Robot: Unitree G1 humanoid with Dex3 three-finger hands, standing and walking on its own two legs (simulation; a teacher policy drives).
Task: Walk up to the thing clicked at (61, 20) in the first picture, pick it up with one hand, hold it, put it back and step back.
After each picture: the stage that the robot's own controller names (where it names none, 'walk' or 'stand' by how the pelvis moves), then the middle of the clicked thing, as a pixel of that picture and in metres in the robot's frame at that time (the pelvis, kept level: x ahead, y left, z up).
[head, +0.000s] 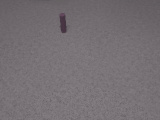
stand; (63, 23) +1.61 +0.34 -0.65
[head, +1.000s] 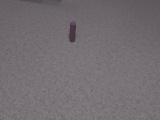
walk; (72, 32) +1.47 +0.15 -0.63
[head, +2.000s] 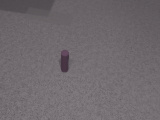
walk; (64, 61) +0.91 +0.15 -0.64
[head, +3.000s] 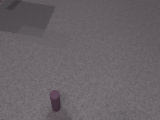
walk; (55, 101) +0.53 +0.19 -0.65
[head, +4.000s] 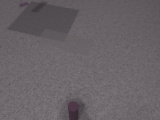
stand; (73, 113) +0.44 +0.09 -0.62
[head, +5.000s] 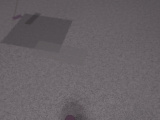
stand; out of the picture +0.39 +0.11 -0.66
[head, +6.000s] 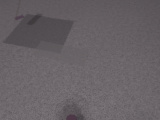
stand; out of the picture +0.40 +0.10 -0.66
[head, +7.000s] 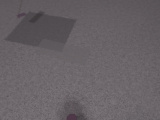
stand; out of the picture +0.40 +0.10 -0.66
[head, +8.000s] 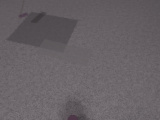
stand; out of the picture +0.39 +0.09 -0.66
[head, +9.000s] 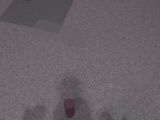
go down; (69, 109) +0.41 +0.10 -0.64
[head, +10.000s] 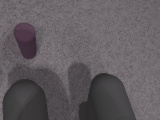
go down; (27, 44) +0.48 +0.17 -0.25
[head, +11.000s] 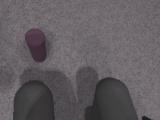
close in; (37, 48) +0.48 +0.17 -0.27
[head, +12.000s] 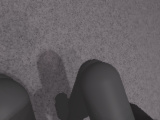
close in; out of the picture +0.47 +0.23 -0.17
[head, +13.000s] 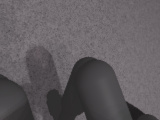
close; out of the picture +0.46 +0.24 -0.18
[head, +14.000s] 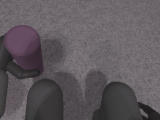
lift; (29, 58) +0.36 +0.20 -0.03
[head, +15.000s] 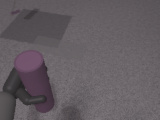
hold; (38, 86) +0.30 +0.16 +0.07
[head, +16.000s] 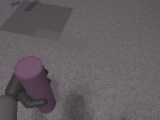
hold; (39, 89) +0.29 +0.16 +0.03
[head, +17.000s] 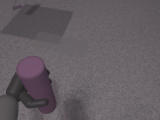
hold; (40, 89) +0.29 +0.16 +0.04
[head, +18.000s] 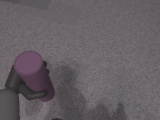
crouch; (39, 81) +0.33 +0.16 -0.02
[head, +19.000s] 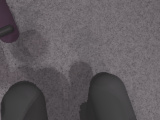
lower; out of the picture +0.50 +0.21 -0.04
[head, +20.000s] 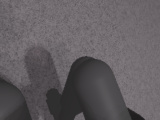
lower; out of the picture +0.46 +0.28 -0.17
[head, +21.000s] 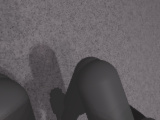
lower; out of the picture +0.44 +0.27 -0.17
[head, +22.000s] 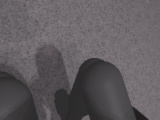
lower; out of the picture +0.43 +0.25 -0.17
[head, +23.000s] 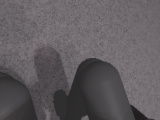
lower; out of the picture +0.43 +0.26 -0.17
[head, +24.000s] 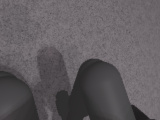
open; out of the picture +0.43 +0.25 -0.17
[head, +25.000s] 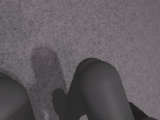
rise; out of the picture +0.43 +0.25 -0.17
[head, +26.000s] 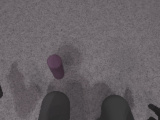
walk; (56, 68) +0.45 +0.16 -0.39
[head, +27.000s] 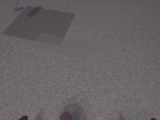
stand; out of the picture +0.39 +0.12 -0.60
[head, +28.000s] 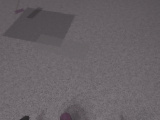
stand; out of the picture +0.39 +0.13 -0.60
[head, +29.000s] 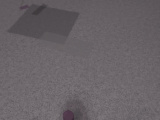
stand; out of the picture +0.39 +0.12 -0.62
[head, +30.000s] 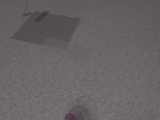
stand; out of the picture +0.40 +0.12 -0.66
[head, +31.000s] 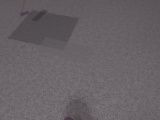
stand; out of the picture +0.37 +0.12 -0.66
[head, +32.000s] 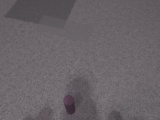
walk; (69, 105) +0.42 +0.13 -0.64
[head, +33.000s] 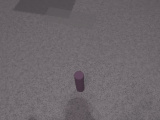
walk; (79, 82) +0.60 +0.11 -0.64
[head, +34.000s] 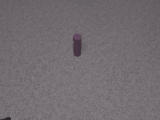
walk; (77, 45) +0.93 +0.10 -0.62
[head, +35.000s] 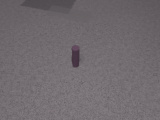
stand; (75, 57) +0.99 +0.13 -0.64
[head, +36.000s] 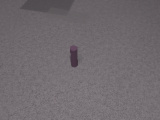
stand; (74, 56) +1.02 +0.14 -0.66
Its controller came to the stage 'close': yes
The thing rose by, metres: 0.67
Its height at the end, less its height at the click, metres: +0.00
